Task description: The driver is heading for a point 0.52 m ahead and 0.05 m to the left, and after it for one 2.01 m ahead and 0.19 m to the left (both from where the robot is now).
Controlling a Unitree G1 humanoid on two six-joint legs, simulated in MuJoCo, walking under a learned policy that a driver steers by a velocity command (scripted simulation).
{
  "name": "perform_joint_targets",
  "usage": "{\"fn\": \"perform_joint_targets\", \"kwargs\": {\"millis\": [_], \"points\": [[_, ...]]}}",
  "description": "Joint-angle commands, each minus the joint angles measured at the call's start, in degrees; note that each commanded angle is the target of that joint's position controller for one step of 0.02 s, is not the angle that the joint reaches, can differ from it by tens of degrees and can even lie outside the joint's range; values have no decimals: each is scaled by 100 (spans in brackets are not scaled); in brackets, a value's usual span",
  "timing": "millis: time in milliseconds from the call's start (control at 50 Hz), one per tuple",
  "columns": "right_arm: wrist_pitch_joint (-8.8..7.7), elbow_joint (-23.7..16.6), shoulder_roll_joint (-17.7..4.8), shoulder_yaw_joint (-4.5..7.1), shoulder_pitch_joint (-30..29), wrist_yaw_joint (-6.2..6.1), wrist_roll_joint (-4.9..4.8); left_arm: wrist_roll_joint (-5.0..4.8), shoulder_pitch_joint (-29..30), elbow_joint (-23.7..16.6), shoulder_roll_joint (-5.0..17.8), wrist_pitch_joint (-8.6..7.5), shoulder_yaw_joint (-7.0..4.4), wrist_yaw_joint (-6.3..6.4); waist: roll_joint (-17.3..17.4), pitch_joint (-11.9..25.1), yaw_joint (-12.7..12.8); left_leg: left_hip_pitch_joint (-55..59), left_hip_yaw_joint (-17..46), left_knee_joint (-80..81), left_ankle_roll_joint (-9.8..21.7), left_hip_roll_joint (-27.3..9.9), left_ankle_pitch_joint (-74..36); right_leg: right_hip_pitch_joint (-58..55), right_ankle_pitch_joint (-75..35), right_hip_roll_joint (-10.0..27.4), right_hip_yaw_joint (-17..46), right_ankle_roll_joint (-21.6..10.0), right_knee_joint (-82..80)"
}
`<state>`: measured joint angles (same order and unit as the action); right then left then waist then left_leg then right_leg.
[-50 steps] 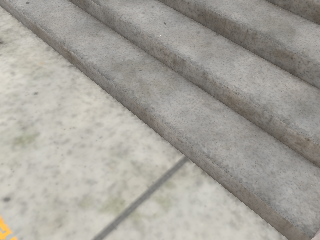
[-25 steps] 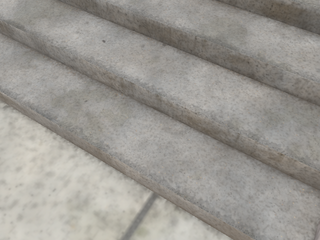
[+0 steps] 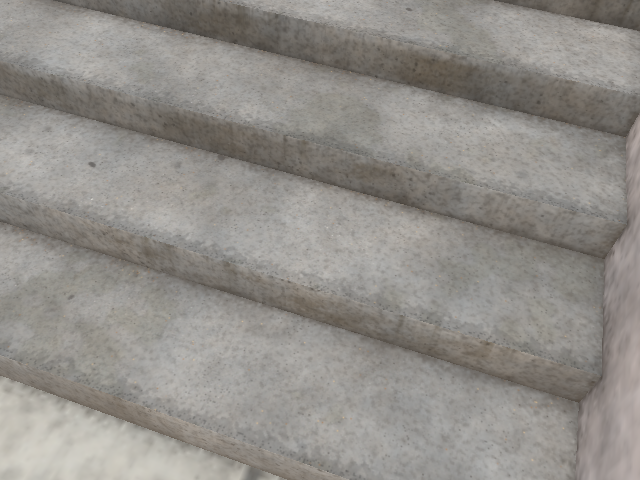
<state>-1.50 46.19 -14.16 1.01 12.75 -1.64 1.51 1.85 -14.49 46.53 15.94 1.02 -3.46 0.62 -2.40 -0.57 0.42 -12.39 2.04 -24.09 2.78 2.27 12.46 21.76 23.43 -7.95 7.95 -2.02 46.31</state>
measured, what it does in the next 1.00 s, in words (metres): walks ahead: right foot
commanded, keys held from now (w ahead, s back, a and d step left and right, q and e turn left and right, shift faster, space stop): w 0.42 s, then w+q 0.58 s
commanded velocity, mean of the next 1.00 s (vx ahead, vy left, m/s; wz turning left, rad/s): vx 0.44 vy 0.00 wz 0.17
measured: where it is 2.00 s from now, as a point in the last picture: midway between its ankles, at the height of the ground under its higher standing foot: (194, 213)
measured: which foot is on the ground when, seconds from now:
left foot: down 0.00-0.38, up 0.40-1.00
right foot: up 0.00-0.34, down 0.36-1.00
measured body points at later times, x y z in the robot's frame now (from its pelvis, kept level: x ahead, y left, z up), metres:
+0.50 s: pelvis +0.15 -0.04 +0.00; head +0.16 -0.06 +0.45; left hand +0.28 +0.21 -0.11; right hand +0.15 -0.30 -0.15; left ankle +0.07 +0.09 -0.68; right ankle +0.15 -0.12 -0.74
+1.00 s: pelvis +0.40 +0.04 -0.04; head +0.47 +0.05 +0.41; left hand +0.21 +0.22 -0.16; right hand +0.73 -0.07 -0.09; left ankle +0.57 +0.16 -0.61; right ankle +0.16 -0.12 -0.74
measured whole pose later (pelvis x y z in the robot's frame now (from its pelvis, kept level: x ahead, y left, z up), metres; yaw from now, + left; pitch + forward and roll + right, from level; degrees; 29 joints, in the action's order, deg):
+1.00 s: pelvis +0.40 +0.04 -0.04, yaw +13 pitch +4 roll +1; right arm -1.0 33.7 -9.6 -0.7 -8.8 1.0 0.9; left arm 2.0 -31.5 62.7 10.1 -4.6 -0.4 1.8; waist -0.7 -4.8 2.7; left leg -63.4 -9.0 -77.1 7.8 -2.8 27.6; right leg -16.3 25.5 3.9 -15.7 2.8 8.7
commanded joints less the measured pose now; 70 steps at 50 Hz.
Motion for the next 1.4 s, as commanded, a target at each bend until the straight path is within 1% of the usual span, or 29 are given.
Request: {"fn": "perform_joint_targets", "kwargs": {"millis": [20, 220, 320, 360, 380, 400, 420, 440, 500, 700, 780, 840, 880, 920, 960, 980, 1000, 1020, 1040, 1060, 1080, 1100, 1120, 1160, 1180, 1220, 1260, 1300, 1400], "points": [[-151, -152, -769, 190, 40, 39, -35, 89, -294, -106, 559, -128, -127, -125, 1095, -363, 49, 636, 1736, 1721, 674, -1335, 1292, 1083, -344, 395, -93, 187, 831], [-331, 518, -868, 314, 1124, 150, -46, -14, 1210, -401, 168, -327, 101, -224, 981, -257, -564, 1387, 1119, 1576, 962, -1329, -328, 1129, -806, 933, -979, 427, -713], [-366, 639, -973, 367, 1019, 197, -92, -46, 989, -407, 168, -430, 147, -128, 958, -293, -258, 807, 990, 1120, 916, -1476, -1658, -157, -1006, 779, -1186, 86, -1776], [-374, 614, -840, 306, 851, 189, -184, 51, 54, -68, 321, -535, 72, -35, 487, 206, 216, 235, 587, 119, 630, -1096, -2482, -1895, -1475, 708, -1042, -92, -2498], [-400, 476, -607, 215, 682, 187, -200, 151, -687, 56, 686, -586, -29, 30, -48, 725, 592, -350, 230, -1033, 431, -762, -1781, -2859, -867, 1590, -74, -301, -2775], [-419, 280, -97, 69, 889, 206, -258, 146, -1181, 123, 1404, -572, -206, 27, -1458, 938, 585, -1790, -387, -2417, 167, 19, 574, -3646, -244, 2853, 1895, -914, -3391], [-311, 421, -659, 209, 866, 148, -85, 70, -1144, 235, 1128, -522, -195, -42, -807, 493, 455, -2258, -97, -3328, 249, -71, 1683, -3127, -67, 3050, 2365, -1186, -3487], [-285, 503, -604, 218, 929, 184, -17, 32, -636, 128, 798, -512, -103, -94, -288, 38, 173, -2345, 155, -3620, 326, -321, 1385, -2631, 250, 2844, 1831, -1163, -3572], [-209, 568, -409, 182, 703, 282, -9, 24, -174, 98, 255, -627, 58, -43, -268, -341, -13, -2249, 94, -3582, 197, -512, 499, -2038, -1248, 2225, 425, -790, -3980], [42, 30, -10, 115, -412, 474, 90, -29, -833, 566, 270, -770, 80, 10, -350, -246, -16, -2988, -408, -3645, -94, -530, -463, -2132, -4255, 2244, -1297, -786, -3489], [74, -543, 51, 104, -1458, 325, 151, 26, -1665, 995, 383, -706, 51, 95, -218, -631, 323, -5030, -379, -4779, 112, -693, 678, -3591, -4050, 2686, -1020, -884, -3429], [46, -861, 111, 129, -1914, 95, 74, 261, -2157, 1255, 433, -681, 12, 135, -83, -842, 420, -7287, 102, -7490, 359, -607, 2281, -4714, -3253, 3191, -659, -1131, -3485], [5, -1292, 299, 17, -2594, -23, -12, 309, -2055, 1335, 262, -722, 82, 71, 171, -1274, 332, -8104, 24, -8215, 567, -604, 3051, -4537, -3289, 3093, -1011, -920, -3675], [-62, -1712, 402, -122, -3187, 32, 25, 300, -2156, 1464, 18, -751, 174, 85, 362, -1400, 323, -7873, -601, -7304, 588, -698, 3034, -4152, -3380, 2626, -1587, -565, -3938], [-80, -2002, 725, -372, -3086, 257, -35, 48, -1722, 1463, -30, -650, 242, 212, 358, -958, -35, -4972, -1436, -5331, 513, -617, 2042, -2374, -4783, 2058, -2294, -440, -4109], [-40, -1760, 626, -400, -2258, 429, -115, -153, -1386, 1162, 172, -624, 231, 197, 477, -108, -277, -2122, -1779, -3855, 483, -246, 294, -1233, -6443, 1949, -2324, -665, -3780], [111, -1392, 350, -214, -1224, 442, -171, -238, -1506, 1029, 902, -657, 88, 126, -169, 789, -591, -394, -1899, -4039, 506, 283, 403, -1051, -8865, 2308, -2162, -792, -2690], [250, -940, -173, 37, 559, 392, -104, -330, -1189, 856, 1620, -725, -144, -12, -900, 1928, -1407, 955, -1574, -3907, 808, 674, 369, -1329, -10744, 2427, -2077, -633, -938], [227, -791, -761, 300, 1023, 355, -98, -521, -893, 560, 1565, -890, -186, -141, -790, 2291, -1727, 2094, 260, -2674, 1288, 257, 248, -219, -8429, 1906, -1832, -149, 1273], [169, -596, -1629, 543, 859, 306, -83, -511, -1013, 173, 649, -938, -16, -323, 1350, 2927, -1122, 2896, 3798, -1027, 2000, -1908, -2259, 1268, 29, 404, -1626, 277, 4536], [177, -615, -1567, 620, 909, 199, -33, -304, -1079, 184, 566, -943, -36, -337, 532, 3595, -887, 2687, 4498, -636, 1570, -1822, -2499, 922, -724, 632, -303, -6, 5189], [88, -380, -1503, 613, 547, 206, -3, -311, -1131, 175, 161, -827, 25, -240, 202, 2967, -483, 1883, 4161, -346, 1443, -1849, -1491, 965, -1144, 765, -327, -7, 5516], [2, -179, -1028, 513, 434, 252, -63, -202, -1031, 176, -42, -722, 64, -148, -416, 1910, -270, 947, 3591, -227, 1208, -1771, -820, 1180, -1227, 957, -392, -23, 5349], [-126, 38, -226, 252, -123, 248, 4, -14, -904, 142, -333, -462, 141, -21, -177, 562, 235, -858, 2585, -104, 1055, -1434, -136, 1421, -986, 1129, -341, -149, 5457], [-205, 145, 67, 154, -182, 255, 45, -25, -735, -23, -431, -353, 173, 36, 70, 419, 338, -1246, 2251, 69, 939, -1400, -177, 1486, -1020, 1188, -199, -240, 5611], [-372, 419, 119, 135, -21, 226, 45, -80, -245, -306, -578, -278, 260, 78, 118, 119, 408, -1629, 1485, 447, 720, -1273, -151, 1795, -1000, 1266, 44, -297, 5018], [-532, 372, -78, 156, 96, 225, 6, -94, -308, -163, -254, -260, 151, 59, -37, 50, 314, -1283, 994, 932, 358, -1169, -891, 1918, -1577, 1173, 16, -203, 4092], [-640, 635, -166, 175, 688, 246, -48, -106, -173, -123, -416, -204, 149, 78, 317, 17, 159, -591, 552, 966, 83, -1116, -1899, 2646, -1776, 976, -192, -218, 4529], [-580, 1057, 54, 73, 1605, 247, 33, -44, 686, -373, -752, -150, 247, 109, 487, -158, -34, 408, -138, 655, -719, -1003, -1430, 4492, -1760, 626, -416, -377, 5572]]}}
Velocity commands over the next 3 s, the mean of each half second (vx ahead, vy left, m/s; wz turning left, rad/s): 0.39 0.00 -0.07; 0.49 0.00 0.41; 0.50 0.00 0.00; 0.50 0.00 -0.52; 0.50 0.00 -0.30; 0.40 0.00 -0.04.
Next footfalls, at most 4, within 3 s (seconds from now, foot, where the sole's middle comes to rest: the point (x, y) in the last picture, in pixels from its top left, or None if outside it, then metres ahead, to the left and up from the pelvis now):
0.36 right None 0.19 -0.12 -0.78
1.02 left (232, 395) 0.63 0.18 -0.67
1.68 right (233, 241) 0.94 0.20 -0.55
2.22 left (184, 65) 1.43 0.37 -0.44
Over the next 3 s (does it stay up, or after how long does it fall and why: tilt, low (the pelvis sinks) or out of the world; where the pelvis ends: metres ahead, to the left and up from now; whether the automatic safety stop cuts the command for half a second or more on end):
stays up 1.61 0.23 0.43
